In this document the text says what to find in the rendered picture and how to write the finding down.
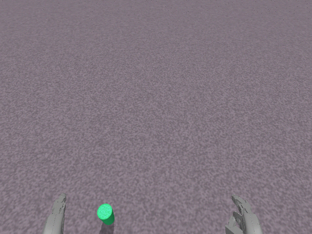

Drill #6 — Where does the right robot hand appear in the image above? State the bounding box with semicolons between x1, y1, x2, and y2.
225;194;263;234

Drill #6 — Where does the left robot hand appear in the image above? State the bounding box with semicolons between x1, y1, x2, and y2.
42;193;66;234

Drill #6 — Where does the cup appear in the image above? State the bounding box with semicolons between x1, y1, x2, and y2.
97;204;115;225

